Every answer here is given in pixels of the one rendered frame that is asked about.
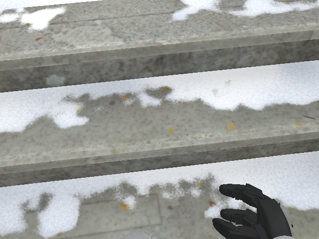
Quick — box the robot left shin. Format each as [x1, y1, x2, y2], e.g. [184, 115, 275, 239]
[136, 229, 150, 235]

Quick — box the right robot hand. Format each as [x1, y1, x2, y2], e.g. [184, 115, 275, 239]
[212, 183, 293, 239]

